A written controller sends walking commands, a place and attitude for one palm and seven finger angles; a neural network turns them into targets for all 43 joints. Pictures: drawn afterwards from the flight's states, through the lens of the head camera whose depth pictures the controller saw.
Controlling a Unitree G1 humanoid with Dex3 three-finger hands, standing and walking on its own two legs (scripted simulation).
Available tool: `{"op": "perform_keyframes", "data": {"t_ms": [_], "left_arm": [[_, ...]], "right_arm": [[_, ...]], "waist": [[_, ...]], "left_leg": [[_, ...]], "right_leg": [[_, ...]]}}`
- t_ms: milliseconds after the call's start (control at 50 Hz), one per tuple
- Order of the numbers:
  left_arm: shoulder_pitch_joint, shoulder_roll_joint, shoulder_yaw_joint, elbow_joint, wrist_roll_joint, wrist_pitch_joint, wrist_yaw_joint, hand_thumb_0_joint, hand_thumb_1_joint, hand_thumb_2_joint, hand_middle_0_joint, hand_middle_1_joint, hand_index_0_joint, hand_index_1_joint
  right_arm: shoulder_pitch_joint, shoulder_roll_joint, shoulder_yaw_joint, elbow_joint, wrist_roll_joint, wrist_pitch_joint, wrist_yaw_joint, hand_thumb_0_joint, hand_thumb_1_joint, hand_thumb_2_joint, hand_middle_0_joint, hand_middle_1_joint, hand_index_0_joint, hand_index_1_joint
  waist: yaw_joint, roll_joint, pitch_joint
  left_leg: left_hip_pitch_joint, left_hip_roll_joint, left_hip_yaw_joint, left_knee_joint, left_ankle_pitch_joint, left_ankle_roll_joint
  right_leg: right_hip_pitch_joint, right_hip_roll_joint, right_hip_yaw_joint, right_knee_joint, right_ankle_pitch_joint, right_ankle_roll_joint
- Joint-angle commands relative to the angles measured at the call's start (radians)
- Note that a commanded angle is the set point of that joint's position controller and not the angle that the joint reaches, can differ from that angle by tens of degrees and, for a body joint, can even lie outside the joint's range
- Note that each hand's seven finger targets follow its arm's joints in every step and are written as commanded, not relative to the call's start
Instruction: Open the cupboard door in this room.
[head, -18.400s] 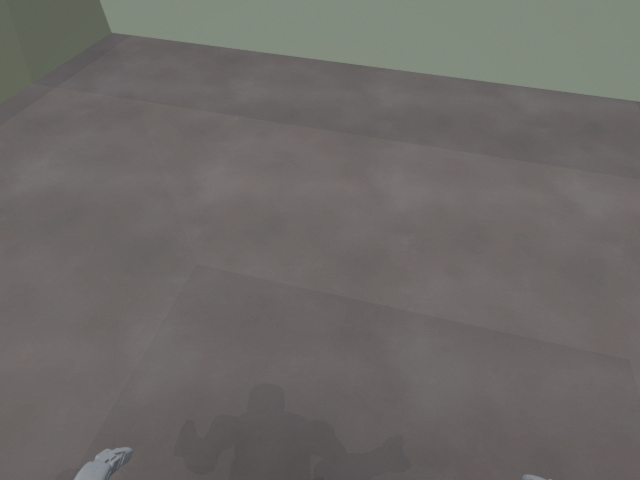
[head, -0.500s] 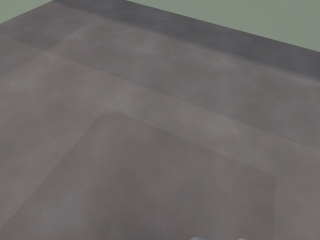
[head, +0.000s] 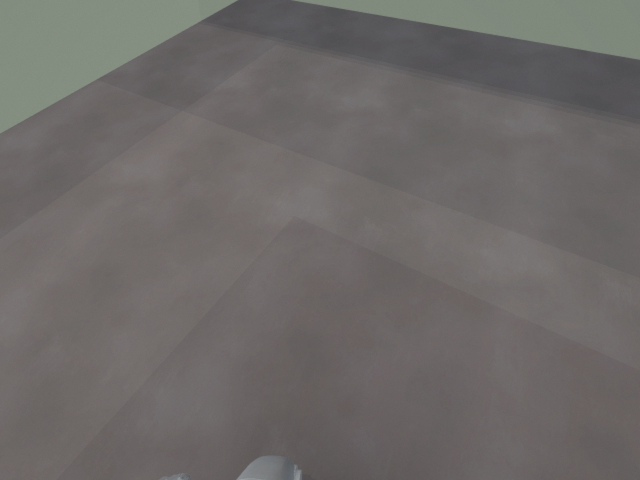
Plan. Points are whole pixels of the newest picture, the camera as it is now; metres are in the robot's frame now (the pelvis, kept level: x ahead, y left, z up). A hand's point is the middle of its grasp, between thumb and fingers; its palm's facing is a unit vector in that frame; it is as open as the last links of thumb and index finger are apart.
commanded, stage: turn or walk to find it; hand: left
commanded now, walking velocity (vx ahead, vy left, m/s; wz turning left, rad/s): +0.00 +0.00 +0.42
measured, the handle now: out of the picture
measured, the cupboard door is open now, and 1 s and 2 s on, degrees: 0 0 0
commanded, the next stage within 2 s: none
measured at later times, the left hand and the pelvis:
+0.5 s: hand out of the picture -0.02 +0.28 -0.17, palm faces +0.26 -0.94 -0.24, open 7.4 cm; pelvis -0.03 +0.05 +0.00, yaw +12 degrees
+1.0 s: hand out of the picture -0.06 +0.19 -0.14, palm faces +0.42 -0.86 -0.28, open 7.4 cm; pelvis -0.05 -0.02 +0.00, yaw +25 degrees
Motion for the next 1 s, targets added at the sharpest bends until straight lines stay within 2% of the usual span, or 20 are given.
{"op": "perform_keyframes", "data": {"t_ms": [0, 140, 180, 220, 240, 260, 280, 320, 400, 580, 660, 700, 720, 740, 760, 780, 820, 840, 880, 980], "left_arm": [[0.037, 0.205, 0.052, -0.057, 0.007, -0.028, 0.015, 0.0, 0.9, 0.9, -0.2, -0.3, -0.2, -0.3], [0.108, 0.26, 0.072, -0.016, 0.015, -0.019, 0.009, 0.0, 0.9, 0.9, -0.2, -0.3, -0.2, -0.3], [0.091, 0.264, 0.073, -0.008, 0.013, -0.015, 0.007, 0.0, 0.9, 0.9, -0.2, -0.3, -0.2, -0.3], [0.078, 0.245, 0.071, -0.011, -0.001, -0.005, 0.005, 0.0, 0.9, 0.9, -0.2, -0.3, -0.2, -0.3], [0.088, 0.191, 0.063, -0.03, -0.01, 0.005, 0.002, 0.0, 0.9, 0.9, -0.2, -0.3, -0.2, -0.3], [0.038, 0.131, 0.038, -0.064, -0.006, 0.012, 0.001, 0.0, 0.9, 0.9, -0.2, -0.3, -0.2, -0.3], [-0.006, 0.16, 0.039, -0.066, -0.001, 0.021, 0.005, 0.0, 0.9, 0.9, -0.2, -0.3, -0.2, -0.3], [-0.026, 0.158, 0.049, -0.036, 0.0, 0.03, 0.003, 0.0, 0.9, 0.9, -0.2, -0.3, -0.2, -0.3], [0.016, 0.165, 0.049, 0.002, -0.003, 0.018, -0.011, 0.0, 0.9, 0.9, -0.2, -0.3, -0.2, -0.3], [-0.068, 0.15, 0.039, -0.048, -0.007, 0.019, -0.003, 0.0, 0.9, 0.9, -0.2, -0.3, -0.2, -0.3], [-0.03, 0.137, 0.037, -0.05, -0.014, 0.012, -0.001, 0.0, 0.9, 0.9, -0.2, -0.3, -0.2, -0.3], [0.033, 0.143, 0.041, -0.032, -0.016, 0.003, 0.0, 0.0, 0.9, 0.9, -0.2, -0.3, -0.2, -0.3], [0.072, 0.154, 0.046, -0.023, -0.015, -0.004, 0.003, 0.0, 0.9, 0.9, -0.2, -0.3, -0.2, -0.3], [0.104, 0.207, 0.055, -0.02, -0.005, -0.013, 0.009, 0.0, 0.9, 0.9, -0.2, -0.3, -0.2, -0.3], [0.115, 0.293, 0.073, -0.028, 0.012, -0.02, 0.014, 0.0, 0.9, 0.9, -0.2, -0.3, -0.2, -0.3], [0.095, 0.301, 0.069, -0.048, 0.001, -0.013, 0.014, 0.0, 0.9, 0.9, -0.2, -0.3, -0.2, -0.3], [-0.036, 0.245, 0.068, -0.08, -0.002, -0.011, 0.017, 0.0, 0.9, 0.9, -0.2, -0.3, -0.2, -0.3], [-0.064, 0.217, 0.056, -0.088, -0.003, -0.012, 0.012, 0.0, 0.9, 0.9, -0.2, -0.3, -0.2, -0.3], [-0.069, 0.179, 0.047, -0.088, -0.003, -0.021, 0.012, 0.0, 0.9, 0.9, -0.2, -0.3, -0.2, -0.3], [0.031, 0.184, 0.05, -0.055, 0.001, -0.026, 0.014, 0.0, 0.9, 0.9, -0.2, -0.3, -0.2, -0.3]], "right_arm": [[-0.027, -0.043, 0.0, -0.068, 0.005, -0.018, 0.007, 0.0, -0.9, -0.9, 0.2, 0.3, 0.2, 0.3], [-0.091, -0.018, 0.022, -0.089, 0.018, -0.041, 0.001, 0.0, -0.9, -0.9, 0.2, 0.3, 0.2, 0.3], [-0.053, -0.02, 0.023, -0.079, 0.02, -0.049, -0.002, 0.0, -0.9, -0.9, 0.2, 0.3, 0.2, 0.3], [0.012, -0.053, 0.017, -0.064, 0.017, -0.062, 0.0, 0.0, -0.9, -0.9, 0.2, 0.3, 0.2, 0.3], [0.045, -0.142, -0.002, -0.063, 0.009, -0.074, -0.004, 0.0, -0.9, -0.9, 0.2, 0.3, 0.2, 0.3], [0.086, -0.221, -0.019, -0.059, 0.008, -0.069, -0.012, 0.0, -0.9, -0.9, 0.2, 0.3, 0.2, 0.3], [0.097, -0.213, -0.014, -0.049, 0.006, -0.059, -0.014, 0.0, -0.9, -0.9, 0.2, 0.3, 0.2, 0.3], [0.017, -0.16, -0.001, -0.057, 0.001, -0.065, -0.035, 0.0, -0.9, -0.9, 0.2, 0.3, 0.2, 0.3], [-0.03, -0.134, 0.011, -0.082, 0.008, -0.077, -0.036, 0.0, -0.9, -0.9, 0.2, 0.3, 0.2, 0.3], [0.024, -0.135, -0.004, -0.079, 0.001, -0.068, -0.028, 0.0, -0.9, -0.9, 0.2, 0.3, 0.2, 0.3], [-0.016, -0.14, -0.01, -0.096, -0.004, -0.058, -0.025, 0.0, -0.9, -0.9, 0.2, 0.3, 0.2, 0.3], [-0.032, -0.135, -0.012, -0.102, -0.001, -0.056, -0.022, 0.0, -0.9, -0.9, 0.2, 0.3, 0.2, 0.3], [-0.039, -0.122, -0.012, -0.105, 0.005, -0.055, -0.021, 0.0, -0.9, -0.9, 0.2, 0.3, 0.2, 0.3], [-0.028, -0.076, -0.007, -0.109, 0.014, -0.054, -0.015, 0.0, -0.9, -0.9, 0.2, 0.3, 0.2, 0.3], [-0.028, -0.016, 0.003, -0.134, 0.016, -0.054, -0.012, 0.0, -0.9, -0.9, 0.2, 0.3, 0.2, 0.3], [-0.053, -0.067, -0.014, -0.14, 0.008, -0.042, -0.014, 0.0, -0.9, -0.9, 0.2, 0.3, 0.2, 0.3], [-0.018, -0.072, -0.023, -0.098, 0.0, -0.016, -0.006, 0.0, -0.9, -0.9, 0.2, 0.3, 0.2, 0.3], [0.003, -0.067, -0.023, -0.076, -0.003, -0.012, 0.001, 0.0, -0.9, -0.9, 0.2, 0.3, 0.2, 0.3], [0.056, -0.047, -0.019, -0.053, -0.001, -0.011, 0.007, 0.0, -0.9, -0.9, 0.2, 0.3, 0.2, 0.3], [0.007, -0.049, -0.013, -0.06, 0.001, -0.011, 0.006, 0.0, -0.9, -0.9, 0.2, 0.3, 0.2, 0.3]], "waist": [[0.041, -0.236, -0.048], [0.086, -0.269, -0.112], [0.061, -0.258, -0.128], [0.016, -0.164, -0.165], [-0.005, 0.083, -0.179], [-0.029, 0.275, -0.145], [-0.037, 0.151, -0.121], [-0.011, 0.191, -0.076], [0.023, 0.061, -0.103], [-0.008, 0.075, -0.09], [0.011, 0.102, -0.104], [0.041, 0.081, -0.124], [0.062, 0.054, -0.136], [0.074, -0.089, -0.151], [0.084, -0.372, -0.128], [0.088, -0.317, -0.093], [0.028, -0.25, -0.019], [0.008, -0.203, -0.005], [-0.012, -0.208, -0.016], [0.036, -0.223, -0.034]], "left_leg": [[-0.043, 0.046, 0.023, -0.055, -0.01, -0.026], [0.072, 0.038, 0.11, -0.4, -0.098, -0.014], [0.155, 0.03, 0.132, -0.535, -0.028, -0.008], [0.35, 0.046, 0.114, -0.766, 0.209, 0.01], [0.476, 0.23, -0.14, -0.839, 0.394, 0.078], [0.477, 0.407, -0.33, -0.862, 0.718, 0.178], [0.399, 0.428, -0.265, -0.844, 0.676, 0.215], [0.371, 0.327, -0.228, -0.846, 0.658, 0.194], [0.414, 0.246, -0.13, -0.829, 0.688, 0.184], [0.391, 0.255, -0.253, -0.838, 0.564, 0.224], [0.296, 0.225, -0.29, -0.814, 0.529, 0.212], [0.228, 0.195, -0.292, -0.768, 0.486, 0.187], [0.152, 0.161, -0.275, -0.727, 0.397, 0.153], [0.025, 0.084, -0.21, -0.63, 0.206, 0.096], [-0.128, -0.064, -0.032, -0.392, -0.12, 0.021], [-0.09, -0.04, -0.044, -0.196, -0.201, 0.02], [-0.072, -0.003, -0.067, 0.004, -0.091, 0.022], [-0.063, 0.004, -0.046, 0.054, -0.032, 0.014], [-0.062, 0.015, -0.021, 0.085, 0.047, -0.002], [-0.075, 0.044, 0.002, 0.014, 0.051, -0.031]], "right_leg": [[0.062, -0.247, 0.155, -0.218, 0.23, -0.088], [0.157, -0.288, 0.123, -0.118, 0.449, -0.124], [0.137, -0.283, 0.095, -0.064, 0.45, -0.095], [0.023, -0.237, 0.021, 0.073, 0.34, -0.011], [-0.175, -0.126, -0.034, 0.256, 0.047, 0.059], [-0.337, -0.036, 0.005, 0.419, -0.374, 0.103], [-0.291, -0.052, 0.081, 0.505, -0.352, 0.084], [-0.334, -0.049, 0.132, 0.574, -0.248, 0.091], [-0.327, -0.027, 0.13, 0.615, -0.122, 0.108], [-0.28, 0.0, 0.145, 0.412, -0.17, 0.116], [-0.131, 0.038, 0.125, 0.211, -0.156, 0.097], [-0.004, 0.052, 0.113, 0.046, -0.043, 0.09], [0.107, 0.035, 0.112, -0.084, 0.059, 0.087], [0.234, -0.076, 0.214, -0.196, 0.059, 0.061], [0.259, -0.331, 0.481, -0.257, 0.075, -0.04], [0.081, -0.419, 0.498, -0.282, 0.102, -0.119], [-0.076, -0.321, 0.392, -0.328, -0.132, -0.103], [-0.091, -0.263, 0.313, -0.306, -0.095, -0.074], [-0.064, -0.211, 0.201, -0.276, 0.019, -0.048], [0.032, -0.238, 0.178, -0.267, 0.042, -0.072]]}}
